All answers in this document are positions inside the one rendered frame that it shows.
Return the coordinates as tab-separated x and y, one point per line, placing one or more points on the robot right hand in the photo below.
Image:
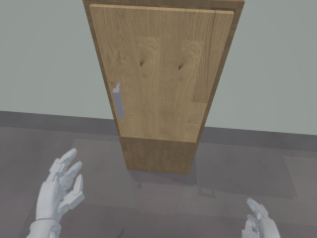
263	225

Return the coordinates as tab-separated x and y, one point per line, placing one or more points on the cupboard door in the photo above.
166	60

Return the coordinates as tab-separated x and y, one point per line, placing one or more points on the handle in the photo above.
120	108

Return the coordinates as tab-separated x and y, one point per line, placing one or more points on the left robot forearm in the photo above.
44	228

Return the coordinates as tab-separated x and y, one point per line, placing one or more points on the robot left hand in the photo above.
53	200

